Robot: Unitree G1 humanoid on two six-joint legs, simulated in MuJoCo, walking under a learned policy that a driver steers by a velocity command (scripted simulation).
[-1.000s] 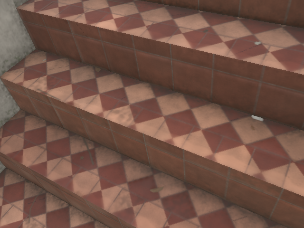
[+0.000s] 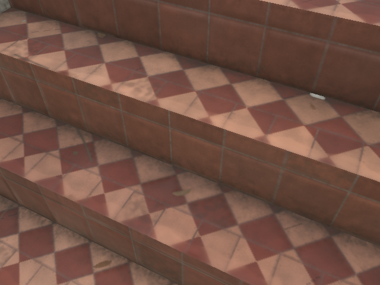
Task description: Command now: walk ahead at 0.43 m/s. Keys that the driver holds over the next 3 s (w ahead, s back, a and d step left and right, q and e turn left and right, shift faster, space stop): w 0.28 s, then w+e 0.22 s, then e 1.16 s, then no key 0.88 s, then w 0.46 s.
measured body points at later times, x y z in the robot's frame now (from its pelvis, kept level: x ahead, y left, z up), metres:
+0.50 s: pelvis +0.25 +0.20 +0.14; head +0.29 +0.23 +0.59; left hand +0.40 +0.46 +0.00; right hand +0.25 -0.04 +0.00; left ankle +0.34 +0.27 -0.52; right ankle +0.25 +0.04 -0.25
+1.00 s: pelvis +0.41 +0.23 +0.22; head +0.40 +0.28 +0.66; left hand +0.57 +0.46 +0.06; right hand +0.44 +0.00 +0.10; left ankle +0.35 +0.27 -0.52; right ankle +0.38 +0.06 -0.14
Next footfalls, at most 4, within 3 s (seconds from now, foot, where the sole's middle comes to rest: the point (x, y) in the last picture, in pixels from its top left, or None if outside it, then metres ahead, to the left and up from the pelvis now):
0.24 left None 0.38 0.28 -0.56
1.24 right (201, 230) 0.51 0.02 -0.34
1.92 left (120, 89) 0.80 0.24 -0.13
2.36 right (122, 185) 0.65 0.24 -0.34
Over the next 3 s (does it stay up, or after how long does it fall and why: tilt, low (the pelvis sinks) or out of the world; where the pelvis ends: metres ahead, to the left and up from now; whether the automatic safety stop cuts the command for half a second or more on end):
stays up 0.65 0.29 0.43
